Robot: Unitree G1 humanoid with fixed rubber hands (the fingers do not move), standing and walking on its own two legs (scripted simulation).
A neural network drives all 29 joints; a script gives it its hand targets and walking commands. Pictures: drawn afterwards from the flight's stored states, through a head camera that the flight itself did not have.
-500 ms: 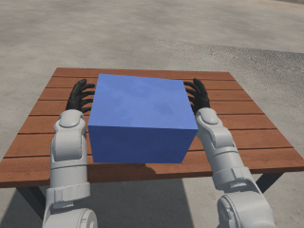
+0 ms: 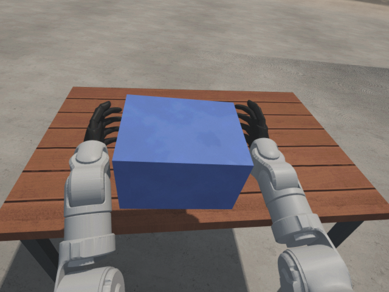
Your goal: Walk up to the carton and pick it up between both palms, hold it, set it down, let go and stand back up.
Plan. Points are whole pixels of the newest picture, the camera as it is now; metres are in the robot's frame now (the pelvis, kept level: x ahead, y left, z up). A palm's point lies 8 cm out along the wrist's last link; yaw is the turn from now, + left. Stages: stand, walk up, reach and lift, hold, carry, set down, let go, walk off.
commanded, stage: hold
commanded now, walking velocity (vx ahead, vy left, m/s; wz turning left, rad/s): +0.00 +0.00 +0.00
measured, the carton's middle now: (180, 152) +0.35 +0.01 +0.15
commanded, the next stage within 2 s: set down in 1.76 s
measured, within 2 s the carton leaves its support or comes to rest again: neither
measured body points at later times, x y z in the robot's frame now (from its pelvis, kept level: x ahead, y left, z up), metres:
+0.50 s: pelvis +0.00 +0.00 +0.00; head -0.04 +0.04 +0.45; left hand +0.36 +0.17 +0.17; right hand +0.37 -0.15 +0.18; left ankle +0.05 +0.13 -0.75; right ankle -0.01 -0.11 -0.75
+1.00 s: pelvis +0.00 +0.00 +0.00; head -0.04 +0.04 +0.45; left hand +0.36 +0.17 +0.17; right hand +0.37 -0.15 +0.18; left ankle +0.05 +0.13 -0.75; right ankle -0.01 -0.11 -0.75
